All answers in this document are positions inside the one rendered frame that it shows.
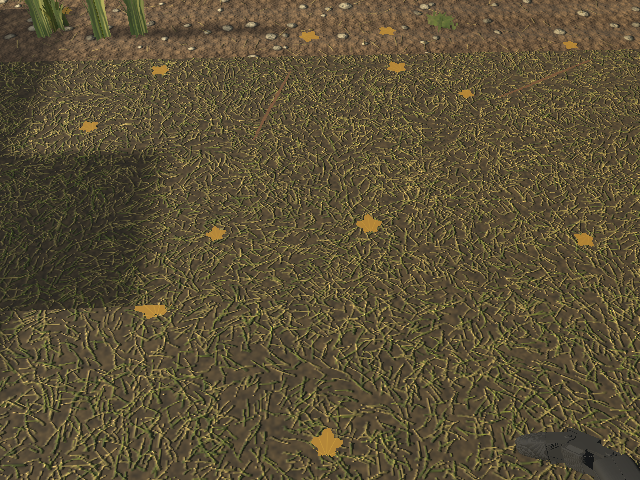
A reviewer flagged right robot hand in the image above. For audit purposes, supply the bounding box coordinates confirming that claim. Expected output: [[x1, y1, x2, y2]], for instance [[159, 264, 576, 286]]
[[515, 428, 640, 480]]

